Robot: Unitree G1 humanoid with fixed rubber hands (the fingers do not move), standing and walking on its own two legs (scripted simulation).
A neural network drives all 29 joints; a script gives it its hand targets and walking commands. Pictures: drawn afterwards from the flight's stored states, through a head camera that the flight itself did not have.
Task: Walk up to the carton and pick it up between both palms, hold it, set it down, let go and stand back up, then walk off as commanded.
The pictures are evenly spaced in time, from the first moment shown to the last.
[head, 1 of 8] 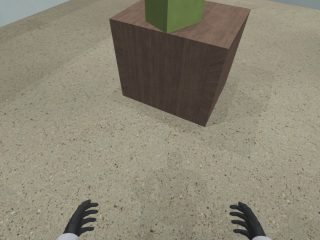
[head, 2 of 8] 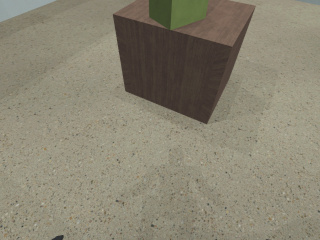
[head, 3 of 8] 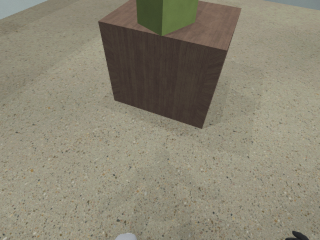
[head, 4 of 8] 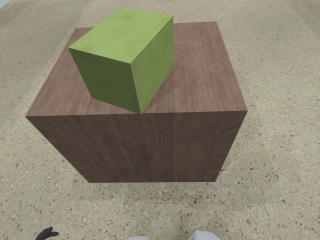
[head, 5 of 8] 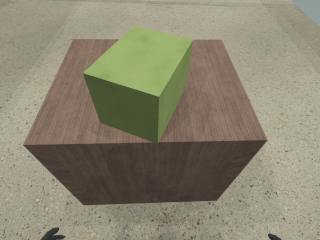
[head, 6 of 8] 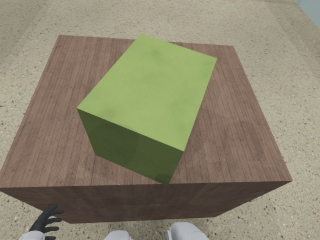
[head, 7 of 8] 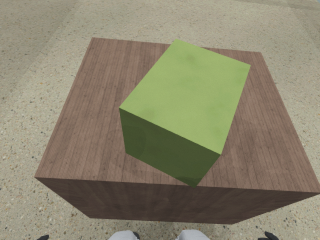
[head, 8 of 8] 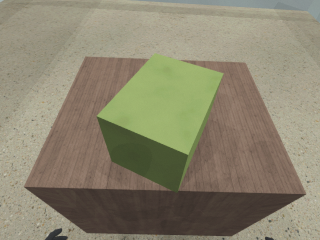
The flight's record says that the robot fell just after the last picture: no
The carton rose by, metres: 0.00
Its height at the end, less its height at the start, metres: +0.00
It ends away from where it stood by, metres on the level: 0.00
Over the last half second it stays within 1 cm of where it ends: yes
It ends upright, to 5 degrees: yes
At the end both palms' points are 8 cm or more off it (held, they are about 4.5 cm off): yes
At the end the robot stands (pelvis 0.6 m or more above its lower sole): yes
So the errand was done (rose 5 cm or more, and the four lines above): no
